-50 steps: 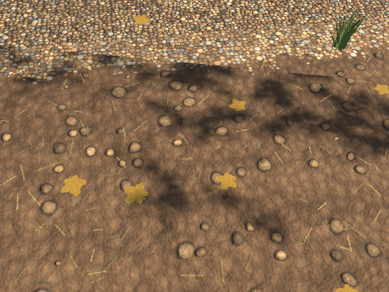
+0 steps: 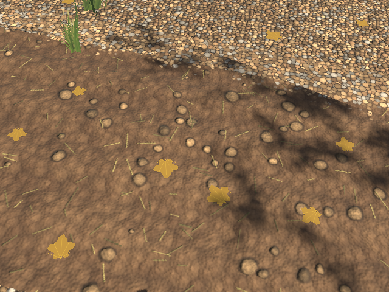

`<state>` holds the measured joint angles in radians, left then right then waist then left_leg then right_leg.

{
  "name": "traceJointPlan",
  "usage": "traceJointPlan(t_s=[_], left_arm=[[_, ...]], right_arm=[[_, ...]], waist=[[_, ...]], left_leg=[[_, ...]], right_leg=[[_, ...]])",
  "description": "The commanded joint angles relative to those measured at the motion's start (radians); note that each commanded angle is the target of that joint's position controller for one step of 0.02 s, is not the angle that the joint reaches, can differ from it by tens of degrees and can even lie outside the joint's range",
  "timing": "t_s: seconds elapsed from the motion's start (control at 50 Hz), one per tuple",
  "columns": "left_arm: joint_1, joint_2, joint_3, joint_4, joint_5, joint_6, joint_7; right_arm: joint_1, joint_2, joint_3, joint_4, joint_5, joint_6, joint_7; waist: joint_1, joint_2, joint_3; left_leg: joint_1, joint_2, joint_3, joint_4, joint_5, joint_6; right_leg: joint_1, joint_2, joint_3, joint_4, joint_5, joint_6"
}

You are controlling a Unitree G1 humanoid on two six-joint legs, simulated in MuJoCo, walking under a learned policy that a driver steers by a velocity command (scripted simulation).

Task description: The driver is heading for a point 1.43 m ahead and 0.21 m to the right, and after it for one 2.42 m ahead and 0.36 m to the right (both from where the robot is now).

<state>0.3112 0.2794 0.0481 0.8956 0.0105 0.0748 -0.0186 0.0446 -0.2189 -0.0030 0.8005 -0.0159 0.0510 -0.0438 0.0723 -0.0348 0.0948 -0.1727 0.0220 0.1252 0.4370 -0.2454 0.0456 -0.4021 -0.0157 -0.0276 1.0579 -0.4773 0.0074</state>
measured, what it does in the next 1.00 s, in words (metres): walks ahead: right foot, then left foot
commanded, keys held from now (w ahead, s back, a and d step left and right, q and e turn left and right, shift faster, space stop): e+shift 0.02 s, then w+e+shift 0.32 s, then w+shift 0.06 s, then w+q+shift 0.60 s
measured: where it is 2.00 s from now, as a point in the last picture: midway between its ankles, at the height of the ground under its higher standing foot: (247, 112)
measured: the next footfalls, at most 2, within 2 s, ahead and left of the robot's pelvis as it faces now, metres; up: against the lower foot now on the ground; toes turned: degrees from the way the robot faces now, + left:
right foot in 0.46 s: +0.16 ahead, -0.25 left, +0.00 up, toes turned -27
left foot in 0.94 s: +0.56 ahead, -0.29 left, +0.00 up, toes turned -3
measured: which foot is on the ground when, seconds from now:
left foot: down 0.00-0.48, up 0.50-0.92, down 0.94-1.00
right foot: up 0.00-0.44, down 0.46-0.94, up 0.96-1.00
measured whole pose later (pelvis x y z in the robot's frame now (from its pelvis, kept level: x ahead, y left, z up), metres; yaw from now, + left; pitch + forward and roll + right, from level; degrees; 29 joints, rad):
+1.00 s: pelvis +0.46 -0.28 -0.05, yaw -4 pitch -1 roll +0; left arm 0.34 0.23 0.01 0.90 0.04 -0.06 0.02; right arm 0.24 -0.29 -0.06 0.84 0.00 -0.01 0.03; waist -0.08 0.03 0.04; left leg -0.44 -0.15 0.14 0.76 -0.35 0.23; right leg -0.13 0.03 -0.13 1.36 -0.37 0.01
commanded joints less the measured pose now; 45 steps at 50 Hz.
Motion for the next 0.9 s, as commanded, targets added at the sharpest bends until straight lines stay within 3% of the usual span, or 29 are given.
traceJointPlan(t_s=[0.02,0.06,0.1,0.16,0.24,0.34,0.4,0.42,0.44,0.46,0.48,0.5,0.52,0.54,0.56,0.58,0.6,0.62,0.64,0.68,0.7,0.76,0.8,0.84,0.88,0.9], left_arm=[[-0.008,0.082,0.035,-0.073,0.004,0.005,-0.005],[-0.067,0.094,0.041,-0.117,0.014,0.007,-0.026],[-0.131,0.112,0.052,-0.155,0.023,0.005,-0.052],[-0.18,0.093,0.057,-0.18,0.021,-0.001,-0.074],[-0.246,0.08,0.055,-0.21,0.012,-0.006,-0.09],[-0.348,0.085,0.042,-0.254,0.006,-0.012,-0.099],[-0.348,0.1,0.032,-0.251,0.021,-0.021,-0.093],[-0.298,0.101,0.03,-0.231,0.027,-0.029,-0.085],[-0.157,0.101,0.032,-0.178,0.031,-0.044,-0.07],[0.078,0.133,0.054,-0.091,0.032,-0.066,-0.048],[0.27,0.229,0.08,-0.02,0.035,-0.084,-0.022],[0.208,0.372,0.092,-0.073,0.024,-0.099,-0.002],[0.145,0.305,0.076,-0.105,0.037,-0.107,0.008],[0.115,0.259,0.062,-0.093,0.05,-0.112,0.016],[0.076,0.173,0.039,-0.09,0.048,-0.126,0.007],[-0.005,0.173,0.037,-0.097,0.025,-0.136,0.012],[-0.046,0.128,0.024,-0.109,0.015,-0.149,0.012],[-0.043,0.095,0.012,-0.103,0.019,-0.166,0.011],[-0.021,0.076,0.008,-0.084,0.02,-0.18,0.006],[0.014,0.069,0.009,-0.055,0.018,-0.195,0.005],[0.049,0.065,0.006,-0.042,0.016,-0.204,0.003],[0.139,0.028,-0.008,0.002,0.013,-0.202,0.016],[0.153,0.031,-0.017,0.018,0.012,-0.19,0.034],[0.105,0.077,-0.016,0.005,0.015,-0.185,0.058],[0.071,0.15,0.001,-0.004,0.02,-0.175,0.094],[0.015,0.183,0.015,-0.025,0.027,-0.162,0.101]], right_arm=[[0.03,-0.147,-0.041,-0.036,-0.007,-0.012,-0.014],[0.103,-0.179,-0.055,-0.017,-0.014,-0.026,-0.004],[0.131,-0.203,-0.068,-0.011,-0.015,-0.046,0.003],[0.167,-0.218,-0.082,-0.002,-0.018,-0.083,0.008],[0.199,-0.231,-0.096,0.004,-0.021,-0.109,0.016],[0.226,-0.262,-0.108,0.002,-0.028,-0.118,0.027],[0.25,-0.272,-0.107,0.015,-0.036,-0.111,0.039],[0.254,-0.275,-0.105,0.021,-0.035,-0.108,0.044],[0.23,-0.283,-0.103,0.027,-0.027,-0.106,0.048],[0.212,-0.274,-0.096,0.031,-0.017,-0.104,0.054],[0.189,-0.203,-0.07,0.01,-0.03,-0.105,0.063],[0.167,-0.105,-0.048,-0.095,-0.005,-0.123,0.075],[0.038,-0.18,-0.061,-0.096,0.016,-0.125,0.066],[0.097,-0.169,-0.064,-0.078,0.034,-0.13,0.069],[0.19,-0.179,-0.069,-0.007,0.022,-0.129,0.071],[0.253,-0.158,-0.07,0.017,0.002,-0.117,0.08],[0.285,-0.154,-0.068,0.051,-0.008,-0.098,0.087],[0.285,-0.148,-0.072,0.06,0.003,-0.083,0.097],[0.263,-0.134,-0.071,0.062,0.016,-0.071,0.106],[0.196,-0.102,-0.066,0.057,0.026,-0.058,0.114],[0.154,-0.082,-0.059,0.035,0.025,-0.061,0.117],[0.046,-0.084,-0.049,0.0,0.015,-0.067,0.118],[0.005,-0.07,-0.033,-0.03,0.011,-0.07,0.121],[0.02,-0.085,-0.025,-0.045,0.014,-0.066,0.119],[0.156,-0.141,-0.039,-0.024,0.007,-0.047,0.114],[0.319,-0.188,-0.058,0.016,0.006,-0.04,0.106]], waist=[[-0.059,0.165,-0.058],[-0.096,0.212,-0.072],[-0.109,0.205,-0.052],[-0.104,0.137,-0.033],[-0.1,0.119,-0.016],[-0.102,0.118,0.012],[-0.099,0.117,0.042],[-0.081,0.113,0.04],[-0.004,0.091,0.006],[0.119,-0.009,-0.101],[0.206,-0.254,-0.166],[0.127,-0.519,-0.236],[0.163,-0.189,-0.151],[0.081,-0.066,-0.086],[0.007,0.028,-0.048],[-0.06,-0.063,-0.081],[-0.078,-0.075,-0.074],[-0.083,-0.072,-0.066],[-0.086,-0.031,-0.031],[-0.076,-0.004,0.014],[-0.071,-0.026,0.033],[-0.053,-0.033,0.048],[-0.067,-0.022,0.056],[-0.121,-0.05,0.017],[-0.217,-0.108,-0.076],[-0.302,-0.115,-0.147]], left_leg=[[0.034,0.256,-0.072,-0.154,0.306,0.14],[0.089,0.298,-0.139,-0.261,-0.182,0.131],[0.139,0.345,-0.203,-0.337,-0.415,0.121],[0.204,0.382,-0.189,-0.367,-0.448,0.105],[0.214,0.395,-0.101,-0.37,-0.421,0.081],[0.202,0.4,0.037,-0.348,-0.359,0.047],[0.159,0.385,0.111,-0.332,-0.303,0.049],[0.109,0.375,0.141,-0.294,-0.185,0.058],[0.032,0.347,0.186,-0.151,0.075,0.065],[-0.062,0.271,0.256,0.177,0.382,0.07],[-0.321,0.187,0.226,0.602,0.072,0.045],[-0.654,0.001,-0.015,0.936,-0.387,0.019],[-0.746,-0.046,-0.27,1.014,-0.257,0.04],[-0.754,-0.01,-0.277,0.994,-0.117,0.06],[-0.652,0.05,-0.269,0.92,-0.032,0.06],[-0.619,0.065,-0.237,0.878,0.031,0.043],[-0.561,0.092,-0.228,0.874,0.087,0.027],[-0.536,0.086,-0.222,0.889,0.128,0.019],[-0.557,0.084,-0.221,0.888,0.167,0.017],[-0.609,0.058,-0.179,0.832,0.24,0.025],[-0.602,0.056,-0.159,0.769,0.284,0.033],[-0.664,0.012,-0.045,0.681,0.296,0.062],[-0.643,-0.013,0.032,0.561,0.274,0.087],[-0.437,-0.069,0.11,0.404,0.246,0.117],[-0.242,-0.115,0.128,0.364,0.196,0.141],[-0.088,-0.132,0.106,0.361,0.138,0.166]], right_leg=[[-0.086,-0.01,-0.015,0.067,0.062,0.025],[-0.161,-0.043,-0.02,0.009,0.1,0.015],[-0.243,-0.06,-0.014,-0.022,0.12,0.006],[-0.321,-0.078,-0.002,-0.061,0.151,-0.016],[-0.339,-0.097,-0.009,-0.112,0.191,-0.04],[-0.296,-0.114,-0.05,-0.193,0.186,-0.08],[-0.184,-0.089,-0.093,-0.279,0.1,-0.122],[-0.075,-0.059,-0.109,-0.323,0.081,-0.137],[0.118,0.003,-0.144,-0.38,0.109,-0.153],[0.401,0.088,-0.168,-0.434,0.143,-0.168],[0.634,-0.021,0.048,-0.567,-0.065,-0.158],[0.708,-0.284,0.635,-0.832,-0.417,-0.196],[0.606,-0.347,0.63,-0.89,-0.285,-0.145],[0.543,-0.367,0.482,-0.827,-0.115,-0.114],[0.443,-0.296,0.333,-0.782,0.104,-0.067],[0.416,-0.273,0.279,-0.821,0.069,-0.037],[0.346,-0.241,0.219,-0.866,0.094,-0.002],[0.313,-0.236,0.18,-0.892,0.136,0.012],[0.304,-0.222,0.121,-0.911,0.223,0.028],[0.323,-0.168,-0.031,-0.939,0.379,0.05],[0.309,-0.169,-0.079,-0.946,0.499,0.056],[0.432,-0.144,-0.185,-0.934,0.84,0.049],[0.485,-0.139,-0.243,-0.922,1.039,0.053],[0.461,-0.149,-0.283,-0.849,1.43,0.058],[0.506,-0.205,-0.278,-0.666,1.743,0.051],[0.489,-0.224,-0.261,-0.476,1.808,0.042]])
Keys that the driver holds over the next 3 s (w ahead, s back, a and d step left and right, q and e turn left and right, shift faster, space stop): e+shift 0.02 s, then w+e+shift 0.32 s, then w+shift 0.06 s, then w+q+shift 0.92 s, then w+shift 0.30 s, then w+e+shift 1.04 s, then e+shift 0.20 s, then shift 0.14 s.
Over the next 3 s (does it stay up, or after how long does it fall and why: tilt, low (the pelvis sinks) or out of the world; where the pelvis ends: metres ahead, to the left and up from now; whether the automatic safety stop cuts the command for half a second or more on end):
stays up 2.12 -0.14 -0.01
